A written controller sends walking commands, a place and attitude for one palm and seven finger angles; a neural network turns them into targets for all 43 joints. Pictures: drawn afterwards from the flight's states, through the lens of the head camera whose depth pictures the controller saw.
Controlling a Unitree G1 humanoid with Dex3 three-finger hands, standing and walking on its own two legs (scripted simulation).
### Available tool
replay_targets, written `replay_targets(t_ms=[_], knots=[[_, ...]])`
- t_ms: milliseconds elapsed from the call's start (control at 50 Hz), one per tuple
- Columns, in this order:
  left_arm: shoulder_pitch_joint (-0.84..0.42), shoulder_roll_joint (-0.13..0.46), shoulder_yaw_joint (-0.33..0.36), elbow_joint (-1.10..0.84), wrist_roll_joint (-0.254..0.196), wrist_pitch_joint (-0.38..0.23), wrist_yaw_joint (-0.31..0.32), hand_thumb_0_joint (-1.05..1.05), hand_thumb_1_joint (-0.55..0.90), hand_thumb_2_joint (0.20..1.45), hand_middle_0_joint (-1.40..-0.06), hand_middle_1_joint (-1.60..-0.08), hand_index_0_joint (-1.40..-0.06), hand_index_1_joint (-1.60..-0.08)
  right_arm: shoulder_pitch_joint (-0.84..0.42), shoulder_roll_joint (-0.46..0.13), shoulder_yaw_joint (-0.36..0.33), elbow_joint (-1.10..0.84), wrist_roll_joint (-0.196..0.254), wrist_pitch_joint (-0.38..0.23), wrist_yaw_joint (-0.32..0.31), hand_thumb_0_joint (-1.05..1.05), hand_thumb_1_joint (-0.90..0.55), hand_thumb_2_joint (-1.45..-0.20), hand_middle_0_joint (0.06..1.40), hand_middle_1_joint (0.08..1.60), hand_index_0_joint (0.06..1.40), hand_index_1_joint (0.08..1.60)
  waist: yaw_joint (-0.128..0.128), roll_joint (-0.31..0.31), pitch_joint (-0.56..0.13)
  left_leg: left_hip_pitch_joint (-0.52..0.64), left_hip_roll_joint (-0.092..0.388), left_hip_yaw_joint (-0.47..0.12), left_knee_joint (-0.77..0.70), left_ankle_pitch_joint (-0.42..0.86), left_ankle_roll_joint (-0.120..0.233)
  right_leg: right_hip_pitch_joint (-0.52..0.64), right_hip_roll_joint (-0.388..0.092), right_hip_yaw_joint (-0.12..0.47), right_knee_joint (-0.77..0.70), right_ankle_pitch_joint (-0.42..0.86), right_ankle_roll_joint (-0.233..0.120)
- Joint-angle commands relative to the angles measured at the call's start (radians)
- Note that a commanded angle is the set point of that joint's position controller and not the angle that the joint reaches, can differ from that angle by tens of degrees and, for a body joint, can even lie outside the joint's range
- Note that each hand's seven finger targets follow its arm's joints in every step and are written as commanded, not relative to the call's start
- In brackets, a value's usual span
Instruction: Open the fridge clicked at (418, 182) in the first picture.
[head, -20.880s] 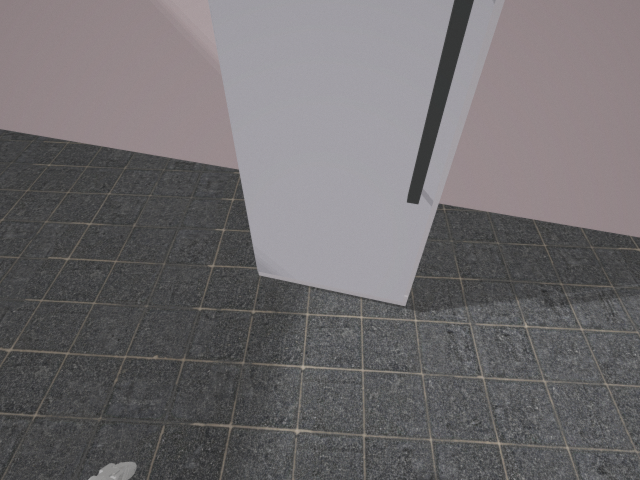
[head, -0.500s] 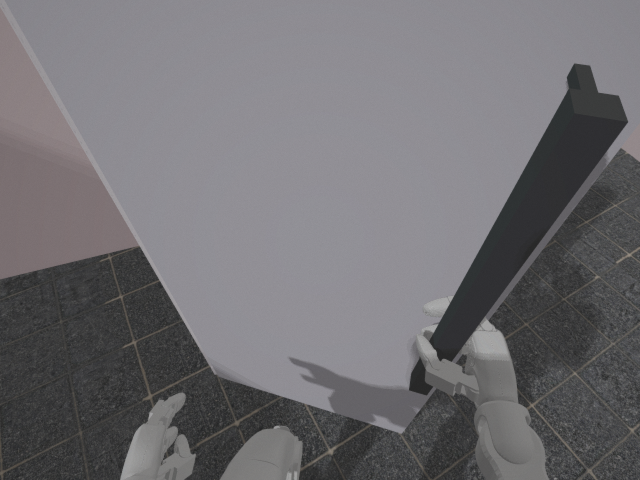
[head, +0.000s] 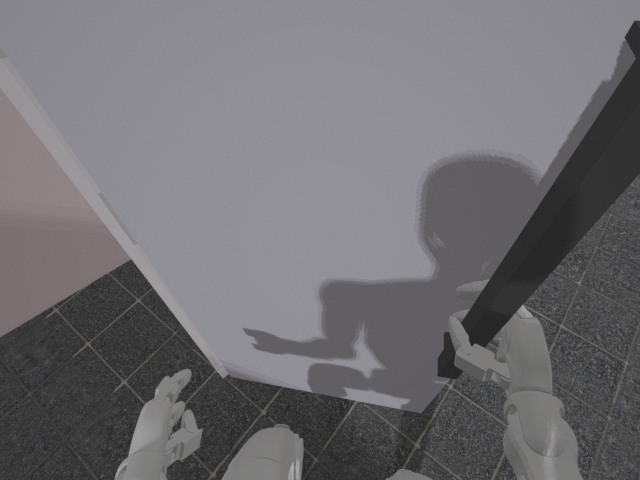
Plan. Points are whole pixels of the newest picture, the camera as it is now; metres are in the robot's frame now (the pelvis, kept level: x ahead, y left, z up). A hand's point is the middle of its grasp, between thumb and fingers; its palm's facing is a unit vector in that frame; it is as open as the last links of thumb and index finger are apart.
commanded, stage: walk backward, drawing the door open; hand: right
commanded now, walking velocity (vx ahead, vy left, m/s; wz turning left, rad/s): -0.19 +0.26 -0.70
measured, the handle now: (502, 274) +0.33 -0.16 +0.11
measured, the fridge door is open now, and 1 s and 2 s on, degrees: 52 79 76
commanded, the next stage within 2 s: stop walking and hold the door back in 0.54 s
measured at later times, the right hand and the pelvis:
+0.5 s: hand (414, 479) +0.14 -0.07 +0.03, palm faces +0.47 +0.86 -0.19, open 6.1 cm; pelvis -0.04 +0.18 +0.01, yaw -22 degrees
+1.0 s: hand out of the picture +0.09 -0.03 +0.03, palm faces +0.68 +0.69 -0.26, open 6.4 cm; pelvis -0.07 +0.31 +0.01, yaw -36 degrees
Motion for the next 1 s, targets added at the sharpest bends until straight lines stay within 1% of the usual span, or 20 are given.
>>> replay_targets(t_ms=[0, 40, 160, 200, 240, 300, 460, 480, 500, 520, 580, 700, 740, 760, 780, 800, 820, 840, 880, 980], knots=[[-0.027, 0.161, 0.045, -0.116, -0.006, -0.031, -0.009, 0.000, 0.900, 0.900, -0.200, -0.300, -0.200, -0.300, -0.144, -0.106, -0.062, -0.324, -0.036, -0.054, 0.014, 0.000, -0.900, -0.900, 0.450, 1.400, 0.450, 1.400, -0.025, -0.281, -0.198, -0.099, 0.049, -0.143, 0.097, 0.085, -0.027, 0.182, -0.342, 0.467, -0.416, 0.334, -0.155], [0.004, 0.162, 0.044, -0.120, -0.025, -0.031, -0.017, 0.000, 0.900, 0.900, -0.200, -0.300, -0.200, -0.300, -0.092, -0.049, -0.038, -0.228, -0.015, -0.020, 0.007, 0.000, -0.900, -0.900, 0.450, 1.400, 0.450, 1.400, -0.035, -0.308, -0.241, 0.092, 0.015, -0.092, -0.103, 0.089, -0.021, 0.124, -0.245, 0.294, -0.394, 0.285, -0.091], [0.029, 0.134, 0.032, -0.129, -0.052, -0.056, -0.023, 0.000, 0.900, 0.900, -0.200, -0.300, -0.200, -0.300, -0.084, -0.102, -0.082, -0.154, 0.010, -0.027, -0.018, 0.000, -0.900, -0.900, 0.450, 1.400, 0.450, 1.400, -0.023, -0.248, -0.254, 0.421, -0.054, 0.026, -0.673, 0.127, -0.019, -0.031, -0.060, 0.210, -0.302, -0.036, -0.022], [-0.008, 0.073, 0.019, -0.126, -0.055, -0.049, -0.029, 0.000, 0.900, 0.900, -0.200, -0.300, -0.200, -0.300, -0.086, -0.224, -0.173, -0.199, 0.001, -0.030, -0.033, 0.000, -0.900, -0.900, 0.450, 1.400, 0.450, 1.400, -0.028, 0.077, -0.253, 0.326, 0.227, -0.197, -0.774, 0.188, 0.112, -0.129, 0.083, 0.018, 0.141, -0.136, 0.071], [-0.028, 0.104, 0.045, -0.105, -0.050, -0.049, -0.015, 0.000, 0.900, 0.900, -0.200, -0.300, -0.200, -0.300, 0.008, -0.220, -0.203, -0.103, 0.012, -0.012, -0.045, 0.000, -0.900, -0.900, 0.450, 1.400, 0.450, 1.400, -0.067, 0.272, -0.296, 0.276, 0.384, -0.362, -0.752, 0.210, 0.248, -0.244, 0.063, 0.097, 0.615, -0.238, 0.064], [-0.066, 0.093, 0.023, -0.080, -0.038, -0.044, -0.002, 0.000, 0.900, 0.900, -0.200, -0.300, -0.200, -0.300, -0.058, -0.181, -0.169, -0.091, 0.003, -0.064, -0.031, 0.000, -0.900, -0.900, 0.450, 1.400, 0.450, 1.400, -0.045, 0.137, -0.217, 0.359, 0.311, -0.080, -0.614, 0.647, 0.240, -0.240, 0.013, 0.057, 0.553, -0.212, 0.084], [0.012, 0.110, 0.010, -0.124, -0.024, -0.040, 0.021, 0.000, 0.900, 0.900, -0.200, -0.300, -0.200, -0.300, 0.005, -0.120, -0.110, -0.212, 0.018, -0.066, -0.033, 0.000, -0.900, -0.900, 0.450, 1.400, 0.450, 1.400, -0.011, 0.053, -0.296, 0.308, 0.238, 0.023, -0.449, 0.596, 0.158, 0.125, 0.002, -0.047, -0.242, 0.039, 0.035], [0.039, 0.136, 0.020, -0.137, -0.030, -0.039, 0.023, 0.000, 0.900, 0.900, -0.200, -0.300, -0.200, -0.300, -0.008, -0.118, -0.094, -0.259, 0.022, -0.065, -0.031, 0.000, -0.900, -0.900, 0.450, 1.400, 0.450, 1.400, 0.020, -0.091, -0.310, 0.145, 0.172, 0.055, -0.240, 0.431, 0.081, 0.298, -0.098, 0.110, -0.392, 0.295, -0.014], [0.013, 0.177, 0.035, -0.170, -0.029, -0.041, 0.021, 0.000, 0.900, 0.900, -0.200, -0.300, -0.200, -0.300, 0.001, -0.118, -0.085, -0.305, 0.027, -0.079, -0.034, 0.000, -0.900, -0.900, 0.450, 1.400, 0.450, 1.400, -0.008, -0.410, -0.296, -0.108, 0.038, 0.049, -0.008, -0.093, -0.021, 0.426, -0.429, 0.569, -0.442, 0.842, -0.161], [0.017, 0.149, 0.017, -0.146, 0.000, -0.038, 0.006, 0.000, 0.900, 0.900, -0.200, -0.300, -0.200, -0.300, 0.089, -0.127, -0.094, -0.284, -0.013, -0.088, -0.029, 0.000, -0.900, -0.900, 0.450, 1.400, 0.450, 1.400, -0.025, -0.321, -0.307, -0.163, 0.031, -0.106, 0.128, -0.147, -0.029, 0.437, -0.512, 0.706, -0.440, 0.895, -0.239], [0.000, 0.162, 0.040, -0.115, -0.016, -0.026, -0.007, 0.000, 0.900, 0.900, -0.200, -0.300, -0.200, -0.300, 0.004, -0.136, -0.099, -0.297, -0.021, -0.057, -0.007, 0.000, -0.900, -0.900, 0.450, 1.400, 0.450, 1.400, -0.021, -0.236, -0.219, -0.177, 0.049, -0.135, 0.119, 0.010, -0.038, 0.313, -0.372, 0.465, -0.387, 0.658, -0.195], [0.066, 0.175, 0.030, -0.108, -0.063, -0.031, -0.004, 0.000, 0.900, 0.900, -0.200, -0.300, -0.200, -0.300, -0.382, -0.165, -0.127, -0.054, 0.017, -0.002, -0.060, 0.000, -0.900, -0.900, 0.450, 1.400, 0.450, 1.400, -0.019, -0.401, -0.283, 0.198, -0.034, 0.023, -0.287, 0.058, -0.037, 0.148, -0.127, 0.117, -0.322, 0.247, -0.094], [0.050, 0.171, 0.022, -0.109, -0.071, -0.029, 0.001, 0.000, 0.900, 0.900, -0.200, -0.300, -0.200, -0.300, -0.502, -0.226, -0.173, 0.091, 0.022, -0.014, -0.067, 0.000, -0.900, -0.900, 0.450, 1.400, 0.450, 1.400, -0.050, -0.297, -0.264, 0.352, -0.040, 0.050, -0.527, 0.099, -0.045, 0.025, -0.070, 0.089, -0.208, 0.008, -0.054], [0.053, 0.154, 0.015, -0.107, -0.077, -0.023, 0.001, 0.000, 0.900, 0.900, -0.200, -0.300, -0.200, -0.300, -0.549, -0.276, -0.190, 0.139, 0.018, -0.021, -0.068, 0.000, -0.900, -0.900, 0.450, 1.400, 0.450, 1.400, -0.051, -0.101, -0.258, 0.373, 0.049, -0.048, -0.655, 0.085, -0.019, -0.040, 0.005, 0.050, -0.055, -0.133, -0.009], [0.010, 0.130, 0.010, -0.127, -0.075, -0.006, 0.005, 0.000, 0.900, 0.900, -0.200, -0.300, -0.200, -0.300, -0.549, -0.363, -0.236, 0.196, 0.019, -0.021, -0.069, 0.000, -0.900, -0.900, 0.450, 1.400, 0.450, 1.400, -0.067, 0.265, -0.230, 0.303, 0.298, -0.415, -0.810, -0.095, 0.078, -0.185, 0.097, 0.032, 0.259, -0.240, 0.031], [-0.046, 0.157, 0.003, -0.144, -0.060, 0.000, 0.005, 0.000, 0.900, 0.900, -0.200, -0.300, -0.200, -0.300, -0.502, -0.404, -0.270, 0.220, 0.029, -0.019, -0.066, 0.000, -0.900, -0.900, 0.450, 1.400, 0.450, 1.400, -0.115, 0.225, -0.208, 0.224, 0.430, -0.591, -0.890, -0.162, 0.148, -0.229, 0.105, 0.151, 0.453, -0.249, 0.022], [-0.045, 0.148, -0.005, -0.095, -0.039, 0.021, -0.005, 0.000, 0.900, 0.900, -0.200, -0.300, -0.200, -0.300, -0.503, -0.399, -0.273, 0.316, 0.024, -0.009, -0.062, 0.000, -0.900, -0.900, 0.450, 1.400, 0.450, 1.400, -0.079, 0.170, -0.227, 0.110, 0.434, -0.578, -0.918, -0.408, 0.144, -0.183, 0.079, 0.166, 0.557, -0.157, 0.027], [-0.031, 0.172, 0.019, -0.088, -0.051, 0.032, -0.011, 0.000, 0.900, 0.900, -0.200, -0.300, -0.200, -0.300, -0.595, -0.440, -0.298, 0.343, 0.025, -0.027, -0.060, 0.000, -0.900, -0.900, 0.450, 1.400, 0.450, 1.400, -0.072, 0.321, -0.174, 0.144, 0.403, -0.626, -0.917, -0.444, 0.134, -0.275, 0.078, 0.190, 0.595, -0.098, 0.037], [-0.040, 0.183, 0.016, -0.041, -0.056, 0.037, -0.009, 0.000, 0.900, 0.900, -0.200, -0.300, -0.200, -0.300, -0.708, -0.365, -0.250, 0.417, 0.042, -0.080, -0.051, 0.000, -0.900, -0.900, 0.450, 1.400, 0.450, 1.400, -0.052, 0.254, -0.190, 0.205, 0.339, -0.368, -0.784, -0.273, 0.113, -0.279, 0.033, 0.157, 0.580, -0.013, 0.051], [-0.011, 0.211, 0.041, -0.013, -0.066, 0.041, -0.009, 0.000, 0.900, 0.900, -0.200, -0.300, -0.200, -0.300, -0.834, -0.452, -0.317, 0.640, 0.032, -0.136, -0.052, 0.000, -0.900, -0.900, 0.450, 1.400, 0.450, 1.400, -0.073, 0.226, -0.266, 0.254, 0.321, -0.276, -0.734, -0.054, 0.119, -0.117, 0.045, 0.040, 0.182, -0.099, 0.029]])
